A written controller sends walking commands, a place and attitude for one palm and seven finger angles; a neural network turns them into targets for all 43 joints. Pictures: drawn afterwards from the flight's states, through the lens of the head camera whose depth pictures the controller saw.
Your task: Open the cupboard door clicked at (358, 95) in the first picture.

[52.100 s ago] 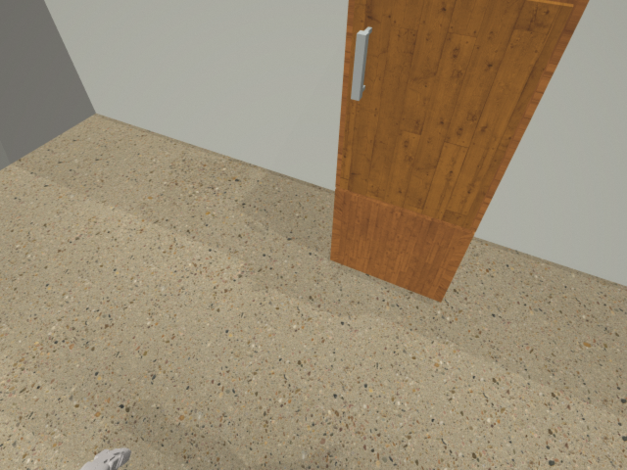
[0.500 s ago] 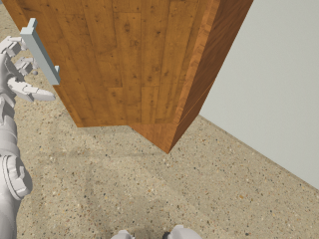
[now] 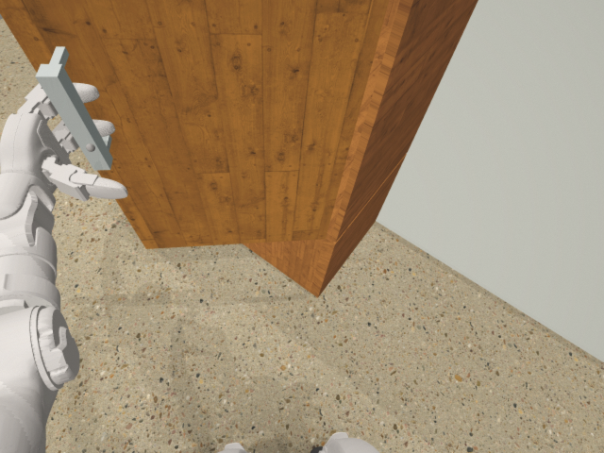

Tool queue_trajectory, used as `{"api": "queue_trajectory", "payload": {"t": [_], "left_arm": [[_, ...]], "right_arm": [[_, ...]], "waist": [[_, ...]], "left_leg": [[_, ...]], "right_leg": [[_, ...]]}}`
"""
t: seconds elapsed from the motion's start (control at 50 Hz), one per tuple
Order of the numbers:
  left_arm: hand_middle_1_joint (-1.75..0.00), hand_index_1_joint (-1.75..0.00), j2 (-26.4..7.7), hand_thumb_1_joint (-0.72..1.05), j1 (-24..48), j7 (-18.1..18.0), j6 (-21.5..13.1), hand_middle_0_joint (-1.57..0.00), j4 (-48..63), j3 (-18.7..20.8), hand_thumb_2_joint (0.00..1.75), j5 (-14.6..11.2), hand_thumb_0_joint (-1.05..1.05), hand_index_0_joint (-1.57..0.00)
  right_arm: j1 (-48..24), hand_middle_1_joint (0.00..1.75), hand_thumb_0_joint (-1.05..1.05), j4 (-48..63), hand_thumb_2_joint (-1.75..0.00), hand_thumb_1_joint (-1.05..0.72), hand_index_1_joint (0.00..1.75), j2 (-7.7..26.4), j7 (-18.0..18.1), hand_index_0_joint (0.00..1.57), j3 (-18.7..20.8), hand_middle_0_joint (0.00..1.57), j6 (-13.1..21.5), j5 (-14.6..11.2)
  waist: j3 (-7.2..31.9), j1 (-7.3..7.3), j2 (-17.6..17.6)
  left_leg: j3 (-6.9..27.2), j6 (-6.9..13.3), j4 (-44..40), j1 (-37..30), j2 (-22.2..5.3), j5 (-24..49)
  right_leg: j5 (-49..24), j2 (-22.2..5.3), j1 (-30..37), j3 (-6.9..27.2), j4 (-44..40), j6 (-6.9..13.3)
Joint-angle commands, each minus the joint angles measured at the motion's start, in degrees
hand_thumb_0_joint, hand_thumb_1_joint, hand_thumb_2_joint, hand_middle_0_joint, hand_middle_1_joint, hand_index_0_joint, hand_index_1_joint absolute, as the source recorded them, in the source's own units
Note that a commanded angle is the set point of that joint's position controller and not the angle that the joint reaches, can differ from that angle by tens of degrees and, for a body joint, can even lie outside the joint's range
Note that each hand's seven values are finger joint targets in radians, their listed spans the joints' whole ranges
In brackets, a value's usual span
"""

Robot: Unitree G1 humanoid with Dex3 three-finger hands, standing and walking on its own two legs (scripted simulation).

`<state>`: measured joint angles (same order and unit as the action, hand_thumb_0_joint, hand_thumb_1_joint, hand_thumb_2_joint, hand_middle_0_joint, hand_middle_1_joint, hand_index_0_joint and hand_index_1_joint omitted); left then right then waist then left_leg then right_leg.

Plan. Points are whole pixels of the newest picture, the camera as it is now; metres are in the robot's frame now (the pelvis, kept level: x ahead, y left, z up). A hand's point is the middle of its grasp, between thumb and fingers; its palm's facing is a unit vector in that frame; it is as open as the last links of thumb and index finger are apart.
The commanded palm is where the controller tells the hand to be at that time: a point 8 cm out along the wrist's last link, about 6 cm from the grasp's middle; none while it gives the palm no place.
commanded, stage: slide the fingers in behind the handle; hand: left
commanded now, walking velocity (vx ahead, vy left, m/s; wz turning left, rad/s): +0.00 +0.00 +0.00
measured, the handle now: (83, 113) +0.54 +0.26 +0.11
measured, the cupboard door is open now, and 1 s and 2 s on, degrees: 42 42 70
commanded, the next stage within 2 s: close the thumb around the handle in 0.44 s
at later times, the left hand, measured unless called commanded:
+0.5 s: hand (92, 146) +0.48 +0.24 +0.11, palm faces +0.04 -1.00 -0.01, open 14.0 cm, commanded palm +0.45 +0.28 +0.11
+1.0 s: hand (93, 146) +0.48 +0.24 +0.11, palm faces +0.04 -1.00 -0.01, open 8.4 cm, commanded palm +0.45 +0.28 +0.11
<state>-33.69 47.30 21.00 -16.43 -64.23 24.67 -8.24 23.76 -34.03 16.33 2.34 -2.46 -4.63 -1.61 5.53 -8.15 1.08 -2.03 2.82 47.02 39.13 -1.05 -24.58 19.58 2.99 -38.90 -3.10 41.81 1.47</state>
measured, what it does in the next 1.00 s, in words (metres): stands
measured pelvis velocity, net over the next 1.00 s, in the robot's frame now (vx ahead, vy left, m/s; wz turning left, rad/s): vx -0.01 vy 0.00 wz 0.01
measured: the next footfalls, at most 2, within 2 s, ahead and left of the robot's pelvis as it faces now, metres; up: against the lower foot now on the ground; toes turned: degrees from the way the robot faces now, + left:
none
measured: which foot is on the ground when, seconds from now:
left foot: down 0.00-1.00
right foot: down 0.00-1.00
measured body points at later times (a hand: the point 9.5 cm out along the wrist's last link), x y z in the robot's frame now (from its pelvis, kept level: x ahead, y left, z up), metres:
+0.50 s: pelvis -0.01 +0.01 +0.00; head +0.09 +0.03 +0.44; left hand +0.47 +0.29 +0.11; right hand +0.00 -0.26 -0.11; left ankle -0.03 +0.08 -0.70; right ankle +0.00 -0.11 -0.70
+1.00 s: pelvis -0.01 +0.00 +0.00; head +0.09 +0.02 +0.44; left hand +0.47 +0.29 +0.11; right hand +0.00 -0.26 -0.11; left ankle -0.03 +0.08 -0.70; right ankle +0.00 -0.11 -0.70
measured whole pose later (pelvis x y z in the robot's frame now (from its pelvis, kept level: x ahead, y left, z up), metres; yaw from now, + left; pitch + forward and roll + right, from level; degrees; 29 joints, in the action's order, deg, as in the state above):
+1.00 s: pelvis -0.01 +0.00 +0.00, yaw +0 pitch +17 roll -3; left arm -32.8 50.2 18.5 -17.8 -66.8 23.1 -7.6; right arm 23.9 -35.6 16.2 2.2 -2.6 -3.3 -1.1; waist 5.3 -8.3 1.3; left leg -1.7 3.2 48.2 40.6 -0.5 -24.4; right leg 19.6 2.4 -40.1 -3.4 42.9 1.1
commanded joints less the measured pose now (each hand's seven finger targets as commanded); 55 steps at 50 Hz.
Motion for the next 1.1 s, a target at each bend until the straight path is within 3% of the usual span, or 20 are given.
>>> {"api": "queue_trajectory", "payload": {"t": [0.0,0.08,0.1,0.12,0.16,0.32,0.4,0.44,0.52,0.56,0.62,0.68,0.7,0.76,0.78,0.88,0.98,1.0,1.02,1.08], "left_arm": [[-1.2,-1.2,-14.17,-0.5,26.02,-1.19,-4.24,-0.3,13.25,0.43,0.3,-1.51,0.0,-0.3],[-1.2,-1.2,-14.16,-0.5,26.0,-1.85,-4.99,-0.3,13.96,1.13,0.3,-1.42,0.0,-0.3],[-1.2,-1.2,-12.85,-0.5,26.18,-1.85,-4.73,-0.3,12.3,0.05,0.3,-1.4,0.0,-0.3],[-1.2,-1.2,-15.51,-0.5,26.27,-2.2,-4.7,-0.3,11.34,1.98,0.3,-1.05,0.0,-0.3],[-1.2,-1.2,-13.67,-0.5,27.59,-2.31,-4.54,-0.3,10.83,0.06,0.3,-0.71,0.0,-0.3],[-1.2,-1.2,-12.66,-0.5,28.8,-2.34,-5.17,-0.3,9.15,-0.83,0.3,-0.48,0.0,-0.3],[-1.2,-1.2,-16.18,-0.5,29.27,-2.52,-5.37,-0.3,9.63,1.68,0.3,-0.18,0.0,-0.3],[-1.2,-1.2,-14.43,-0.5,28.27,-2.22,-5.72,-0.3,11.46,0.64,0.3,-0.38,0.0,-0.3],[-1.2,-1.2,-13.9,-0.5,26.6,-1.68,-5.1,-0.3,9.83,0.35,0.3,-0.81,0.0,-0.3],[-1.21,-1.21,-13.13,-0.39,28.06,-1.65,-4.56,-0.31,9.5,-0.68,0.35,-0.79,0.0,-0.31],[-1.23,-1.23,-14.67,-0.22,28.07,-2.06,-4.8,-0.32,10.38,0.7,0.42,-0.74,0.0,-0.32],[-1.25,-1.25,-15.68,-0.05,28.48,-2.35,-5.04,-0.33,9.23,1.22,0.49,-0.72,0.0,-0.33],[-1.25,-1.25,-16.27,0.0,29.29,-2.36,-5.27,-0.34,10.04,1.34,0.52,-0.41,0.0,-0.34],[-1.27,-1.27,-14.89,0.17,28.54,-2.3,-5.48,-0.35,10.33,0.36,0.59,-0.09,0.0,-0.35],[-1.28,-1.28,-12.18,0.23,29.86,-2.16,-5.65,-0.35,10.67,-1.86,0.61,-0.33,0.0,-0.35],[-1.31,-1.31,-15.03,0.51,28.41,-2.17,-4.94,-0.37,9.12,1.32,0.73,-1.05,0.0,-0.37],[-1.34,-1.34,-12.09,0.79,30.35,-2.53,-5.17,-0.39,10.4,-1.42,0.85,-0.59,0.0,-0.39],[-1.34,-1.34,-14.76,0.84,28.22,-2.67,-5.06,-0.4,9.4,0.94,0.88,-0.32,0.0,-0.4],[-1.35,-1.35,-14.61,0.9,28.01,-2.59,-4.97,-0.4,9.37,0.61,0.9,-0.51,0.0,-0.4],[-1.35,-1.35,-13.66,0.9,29.15,-2.07,-5.16,-0.4,10.67,-0.36,0.9,-0.62,0.0,-0.4]], "right_arm": [[7.58,0.3,0.0,3.3,-0.9,-0.9,0.3,9.83,0.28,0.2,3.7,0.2,1.4,0.31],[7.83,0.3,0.0,2.92,-0.9,-0.9,0.3,9.84,0.32,0.2,3.85,0.2,1.76,0.48],[7.57,0.3,0.0,2.58,-0.9,-0.9,0.3,9.69,0.28,0.2,3.65,0.2,1.8,0.41],[7.92,0.3,0.0,2.1,-0.9,-0.9,0.3,9.99,0.37,0.2,3.65,0.2,1.71,0.5],[7.56,0.3,0.0,2.32,-0.9,-0.9,0.3,9.88,0.37,0.2,3.52,0.2,1.87,0.36],[7.85,0.3,0.0,1.85,-0.9,-0.9,0.3,9.97,0.47,0.2,3.47,0.2,2.37,0.52],[8.06,0.3,0.0,1.9,-0.9,-0.9,0.3,10.2,0.54,0.2,3.48,0.2,2.36,0.64],[8.03,0.3,0.0,2.32,-0.9,-0.9,0.3,9.94,0.4,0.2,3.54,0.2,2.45,0.68],[8.18,0.3,0.0,2.18,-0.9,-0.9,0.3,10.14,0.33,0.2,3.65,0.2,2.12,0.55],[7.98,0.3,0.0,2.14,-0.9,-0.9,0.3,10.15,0.48,0.2,3.57,0.2,2.09,0.48],[8.06,0.3,0.0,2.14,-0.9,-0.9,0.3,10.25,0.53,0.2,3.62,0.2,2.19,0.58],[8.29,0.3,0.0,2.12,-0.9,-0.9,0.3,10.35,0.72,0.2,3.41,0.2,2.32,0.6],[8.08,0.3,0.0,2.08,-0.9,-0.9,0.3,10.31,0.76,0.2,3.47,0.2,2.37,0.56],[8.24,0.3,0.0,1.96,-0.9,-0.9,0.3,10.19,0.57,0.2,3.49,0.2,2.51,0.66],[8.29,0.3,0.0,1.89,-0.9,-0.9,0.3,9.99,0.55,0.2,3.45,0.2,2.56,0.67],[8.74,0.3,0.0,1.87,-0.9,-0.9,0.3,10.42,0.53,0.2,3.56,0.2,2.64,0.76],[8.49,0.3,0.0,1.66,-0.9,-0.9,0.3,10.01,0.43,0.2,3.54,0.2,2.69,0.75],[8.69,0.3,0.0,1.67,-0.9,-0.9,0.3,10.32,0.38,0.2,3.66,0.2,2.58,0.78],[8.44,0.3,0.0,1.8,-0.9,-0.9,0.3,10.25,0.43,0.2,3.59,0.2,2.52,0.66],[8.55,0.3,0.0,1.83,-0.9,-0.9,0.3,10.12,0.55,0.2,3.57,0.2,2.65,0.7]], "waist": [[22.76,0.08,6.33],[25.02,0.54,7.47],[23.8,0.03,7.27],[22.83,0.41,5.35],[21.2,-0.36,5.13],[22.26,-0.71,6.28],[23.97,0.23,7.28],[25.94,0.45,8.32],[23.52,0.01,6.27],[21.26,-0.55,6.61],[22.56,-0.11,7.49],[20.92,-0.53,4.8],[21.63,-0.33,6.75],[22.66,-0.04,8.07],[22.48,-0.95,9.6],[23.62,-0.02,5.62],[21.99,-1.12,6.56],[23.06,0.09,6.72],[22.93,-0.36,5.7],[23.71,-0.53,6.66]], "left_leg": [[4.6,-0.94,-4.12,-17.04,-0.54,29.24],[5.13,-1.3,-3.73,-19.16,-0.56,31.29],[5.03,-1.45,-3.96,-18.75,-0.62,30.16],[5.38,-1.44,-4.11,-17.35,-0.71,29.4],[5.18,-1.26,-4.61,-16.23,-0.53,26.83],[5.73,-1.77,-4.03,-17.58,-0.66,27.57],[5.62,-1.77,-4.03,-17.0,-0.44,27.54],[5.6,-2.05,-3.75,-18.77,-0.57,30.32],[5.47,-1.77,-3.86,-17.52,-0.79,29.14],[5.32,-1.6,-4.56,-16.15,-0.67,25.9],[5.44,-1.66,-4.39,-17.08,-0.59,26.23],[5.57,-1.28,-4.59,-14.8,-0.47,24.33],[5.39,-1.44,-4.52,-15.27,-0.51,24.6],[6.03,-2.05,-4.18,-17.61,-0.81,26.71],[6.32,-2.22,-3.91,-19.03,-0.86,28.45],[5.81,-1.66,-3.87,-16.44,-0.6,27.55],[6.01,-1.7,-3.8,-17.34,-0.68,27.54],[5.89,-1.79,-3.73,-17.01,-0.67,27.68],[5.63,-1.69,-3.9,-16.5,-0.66,27.13],[5.58,-1.51,-3.54,-16.93,-0.54,28.26]], "right_leg": [[-22.13,0.07,9.84,1.91,-2.21,-0.22],[-21.92,-0.01,9.55,1.77,-1.69,0.09],[-21.22,-0.05,8.6,1.7,-2.01,-0.11],[-20.89,-0.03,9.08,1.59,-1.84,-0.04],[-19.56,-0.13,8.58,1.61,-2.16,-0.11],[-18.52,-0.08,6.65,1.56,-1.78,-0.07],[-18.98,-0.19,8.3,1.75,-1.47,0.06],[-20.23,-0.1,8.46,1.67,-1.28,0.05],[-19.67,0.15,7.68,1.44,-1.66,-0.08],[-17.92,-0.01,7.19,1.4,-2.14,-0.06],[-17.86,-0.02,7.31,1.53,-2.08,0.07],[-17.2,-0.01,7.87,1.55,-2.11,0.12],[-17.4,-0.14,7.7,1.76,-2.01,0.02],[-16.99,0.01,6.1,1.33,-1.58,0.23],[-16.9,0.07,4.59,1.14,-1.53,0.29],[-18.73,0.05,8.03,1.45,-1.45,0.15],[-17.88,0.13,5.92,1.26,-1.67,0.04],[-18.28,0.07,6.86,1.48,-1.54,0.08],[-18.74,0.09,7.6,1.52,-1.63,-0.05],[-19.67,-0.01,7.77,1.64,-1.46,0.09]]}}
